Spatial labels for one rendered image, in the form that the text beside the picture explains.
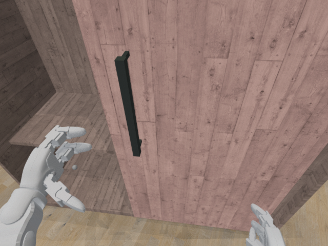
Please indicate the wardrobe door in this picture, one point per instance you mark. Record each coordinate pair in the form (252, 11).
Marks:
(230, 98)
(307, 174)

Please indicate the robot right hand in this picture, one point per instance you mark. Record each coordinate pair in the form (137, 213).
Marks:
(269, 234)

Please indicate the robot left forearm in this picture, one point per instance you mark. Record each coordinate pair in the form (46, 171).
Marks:
(21, 216)

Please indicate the robot left hand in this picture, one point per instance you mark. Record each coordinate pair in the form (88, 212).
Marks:
(42, 161)

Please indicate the handle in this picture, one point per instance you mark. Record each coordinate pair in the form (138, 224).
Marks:
(127, 99)

